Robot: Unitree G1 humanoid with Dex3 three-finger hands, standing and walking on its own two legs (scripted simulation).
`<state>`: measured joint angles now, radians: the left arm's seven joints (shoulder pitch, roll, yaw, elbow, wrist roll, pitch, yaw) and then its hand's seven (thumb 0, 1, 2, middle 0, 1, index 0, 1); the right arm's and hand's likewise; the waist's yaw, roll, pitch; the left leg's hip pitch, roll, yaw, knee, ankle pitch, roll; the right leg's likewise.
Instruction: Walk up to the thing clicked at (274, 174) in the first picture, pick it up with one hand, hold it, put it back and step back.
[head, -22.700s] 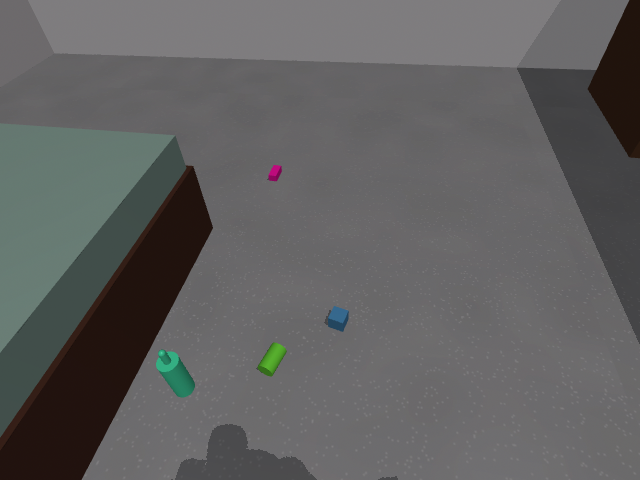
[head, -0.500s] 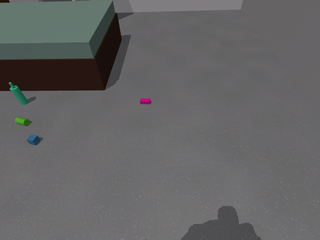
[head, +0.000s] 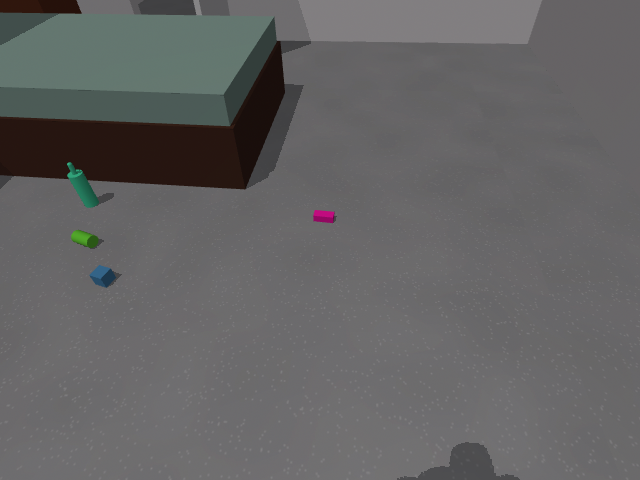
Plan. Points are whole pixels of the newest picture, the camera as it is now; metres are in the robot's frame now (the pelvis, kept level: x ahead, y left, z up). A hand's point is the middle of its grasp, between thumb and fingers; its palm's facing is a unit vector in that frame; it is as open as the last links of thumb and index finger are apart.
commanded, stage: walk up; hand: left
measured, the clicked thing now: (323, 216) +1.43 +0.10 -0.76
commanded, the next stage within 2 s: none
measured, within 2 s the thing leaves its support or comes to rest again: neither
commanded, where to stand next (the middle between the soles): +1.06 -0.08 m, yaw -3 degrees
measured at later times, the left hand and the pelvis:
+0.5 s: hand (168, 409) +0.27 +0.29 -0.13, palm faces -0.08 -0.92 -0.37, open 7.4 cm; pelvis +0.20 +0.00 -0.01, yaw -3 degrees
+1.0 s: hand (220, 317) +0.46 +0.25 -0.16, palm faces -0.02 -0.93 -0.36, open 7.4 cm; pelvis +0.44 -0.03 -0.02, yaw -1 degrees
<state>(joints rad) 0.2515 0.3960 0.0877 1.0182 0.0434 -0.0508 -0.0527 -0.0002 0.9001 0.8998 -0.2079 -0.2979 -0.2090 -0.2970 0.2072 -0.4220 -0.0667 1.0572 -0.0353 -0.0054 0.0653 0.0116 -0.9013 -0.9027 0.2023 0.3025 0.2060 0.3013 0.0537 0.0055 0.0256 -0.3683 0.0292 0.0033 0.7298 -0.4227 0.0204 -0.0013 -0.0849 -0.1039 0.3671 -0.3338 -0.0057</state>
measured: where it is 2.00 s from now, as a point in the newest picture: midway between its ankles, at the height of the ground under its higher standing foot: (368, 328)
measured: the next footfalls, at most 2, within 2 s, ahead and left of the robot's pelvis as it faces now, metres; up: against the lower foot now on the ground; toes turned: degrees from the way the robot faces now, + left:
left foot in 0.06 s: +0.15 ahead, +0.15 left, +0.00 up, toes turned +4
right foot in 0.52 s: +0.36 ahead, -0.15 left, +0.00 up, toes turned -8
